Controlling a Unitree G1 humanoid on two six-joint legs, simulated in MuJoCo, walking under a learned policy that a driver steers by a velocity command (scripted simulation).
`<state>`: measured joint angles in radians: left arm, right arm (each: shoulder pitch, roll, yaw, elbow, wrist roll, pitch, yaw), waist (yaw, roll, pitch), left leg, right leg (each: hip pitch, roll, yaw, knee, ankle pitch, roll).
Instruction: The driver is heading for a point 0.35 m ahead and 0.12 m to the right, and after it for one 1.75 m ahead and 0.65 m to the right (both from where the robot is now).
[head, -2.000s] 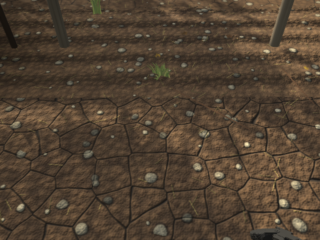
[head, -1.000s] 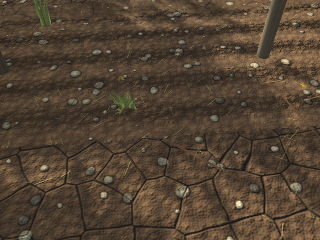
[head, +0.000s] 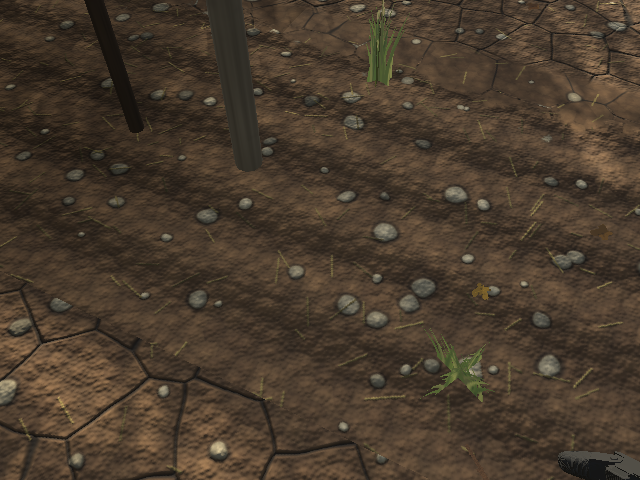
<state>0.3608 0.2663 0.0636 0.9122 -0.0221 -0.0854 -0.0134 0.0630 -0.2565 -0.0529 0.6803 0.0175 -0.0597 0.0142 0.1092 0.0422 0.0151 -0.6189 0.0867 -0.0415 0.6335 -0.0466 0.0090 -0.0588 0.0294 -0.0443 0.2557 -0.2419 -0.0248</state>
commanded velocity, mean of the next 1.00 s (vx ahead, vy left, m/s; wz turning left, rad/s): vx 0.21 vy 0.00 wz -0.45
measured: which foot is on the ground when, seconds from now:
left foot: up 0.00-0.08, down 0.10-0.52, up 0.54-1.00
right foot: down 0.00-0.10, up 0.12-0.50, down 0.52-1.00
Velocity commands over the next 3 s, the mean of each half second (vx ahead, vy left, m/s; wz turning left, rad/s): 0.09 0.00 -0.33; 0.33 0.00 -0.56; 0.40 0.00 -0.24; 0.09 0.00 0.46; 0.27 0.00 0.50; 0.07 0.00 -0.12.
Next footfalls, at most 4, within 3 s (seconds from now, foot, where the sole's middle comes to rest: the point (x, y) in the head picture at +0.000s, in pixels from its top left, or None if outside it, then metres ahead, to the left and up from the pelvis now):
0.10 left None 0.22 0.14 -0.78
0.52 right None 0.11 -0.10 -0.78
1.02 left None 0.40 0.03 -0.78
1.46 right None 0.48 -0.36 -0.78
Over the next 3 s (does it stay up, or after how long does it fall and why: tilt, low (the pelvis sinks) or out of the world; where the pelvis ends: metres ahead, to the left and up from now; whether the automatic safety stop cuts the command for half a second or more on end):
stays up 0.67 -0.25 -0.01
